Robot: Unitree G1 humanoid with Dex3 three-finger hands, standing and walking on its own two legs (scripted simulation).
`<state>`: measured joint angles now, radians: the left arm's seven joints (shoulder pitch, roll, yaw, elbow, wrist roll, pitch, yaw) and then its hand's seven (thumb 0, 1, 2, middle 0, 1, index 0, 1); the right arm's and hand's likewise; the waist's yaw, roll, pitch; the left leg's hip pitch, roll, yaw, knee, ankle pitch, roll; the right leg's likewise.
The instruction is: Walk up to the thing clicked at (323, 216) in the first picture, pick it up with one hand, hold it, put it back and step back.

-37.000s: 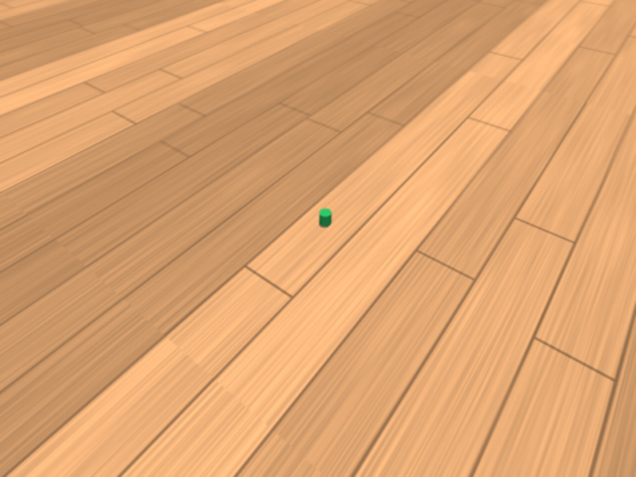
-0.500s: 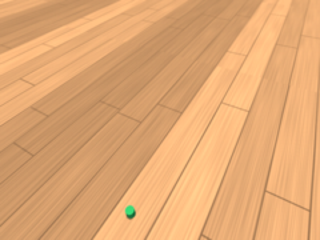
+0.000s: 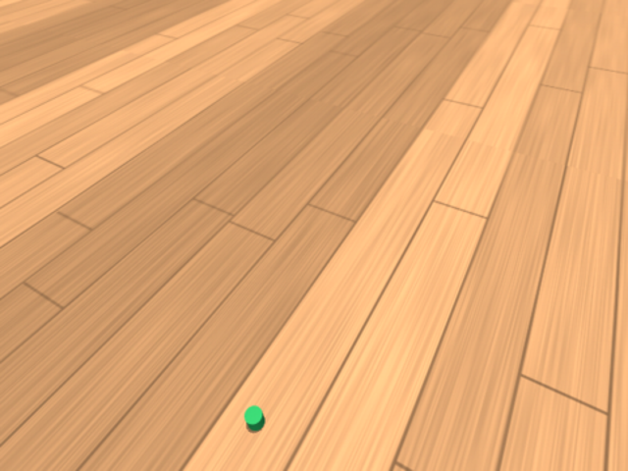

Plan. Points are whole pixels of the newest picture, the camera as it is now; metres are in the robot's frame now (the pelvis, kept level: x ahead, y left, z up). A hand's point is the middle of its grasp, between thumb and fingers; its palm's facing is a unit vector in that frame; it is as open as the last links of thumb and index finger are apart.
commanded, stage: stand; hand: left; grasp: from above
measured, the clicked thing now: (254, 418) +0.43 +0.24 -0.75
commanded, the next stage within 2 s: step back in 0.24 s
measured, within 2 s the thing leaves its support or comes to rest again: neither
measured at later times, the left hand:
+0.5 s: hand out of the picture +0.09 +0.29 -0.17, palm faces -0.07 -0.92 -0.39, open 7.4 cm
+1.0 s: hand out of the picture +0.01 +0.28 -0.17, palm faces -0.13 -0.91 -0.39, open 7.4 cm
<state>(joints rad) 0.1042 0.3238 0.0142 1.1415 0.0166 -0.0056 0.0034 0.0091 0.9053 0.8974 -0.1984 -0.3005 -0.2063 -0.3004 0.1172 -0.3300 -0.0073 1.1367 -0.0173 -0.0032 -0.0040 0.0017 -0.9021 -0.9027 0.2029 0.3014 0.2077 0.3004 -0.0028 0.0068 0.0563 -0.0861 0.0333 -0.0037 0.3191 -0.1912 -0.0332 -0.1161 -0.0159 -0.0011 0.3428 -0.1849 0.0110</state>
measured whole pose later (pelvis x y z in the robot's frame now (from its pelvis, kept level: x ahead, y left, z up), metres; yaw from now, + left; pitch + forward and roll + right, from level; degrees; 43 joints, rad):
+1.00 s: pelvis -0.12 +0.03 -0.03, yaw -5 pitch -3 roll -2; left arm 0.12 0.35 0.06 0.88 0.03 0.04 0.01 0.01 0.91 0.90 -0.20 -0.30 -0.21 -0.30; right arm 0.12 -0.38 -0.04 0.89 0.00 0.04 -0.02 0.00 -0.90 -0.90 0.21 0.30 0.21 0.30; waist -0.03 0.05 0.21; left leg -0.35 0.03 0.01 0.76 -0.37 0.02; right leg -0.26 0.07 0.03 0.64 -0.32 -0.02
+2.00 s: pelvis -0.42 +0.01 -0.02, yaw -5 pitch -2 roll +3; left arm 0.21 0.34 0.08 0.82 0.05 0.07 -0.01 0.01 0.90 0.90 -0.20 -0.30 -0.21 -0.30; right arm 0.23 -0.42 -0.05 0.87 -0.01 0.04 -0.03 0.00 -0.90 -0.90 0.20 0.30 0.21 0.30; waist 0.02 0.03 0.11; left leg -0.47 -0.12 -0.14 1.14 -0.42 -0.02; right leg -0.31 -0.02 0.02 0.60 -0.26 -0.03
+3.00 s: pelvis -0.66 +0.01 -0.01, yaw -1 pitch -3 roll +0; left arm 0.22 0.43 0.07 0.97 0.03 0.00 -0.02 0.01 0.90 0.90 -0.20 -0.30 -0.21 -0.30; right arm 0.30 -0.35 -0.06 0.97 -0.04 -0.02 0.02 0.00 -0.90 -0.90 0.21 0.30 0.21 0.30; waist -0.01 -0.04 0.06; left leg -0.19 -0.02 -0.04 0.52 -0.28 0.01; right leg -0.40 -0.02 0.01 0.88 -0.45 -0.02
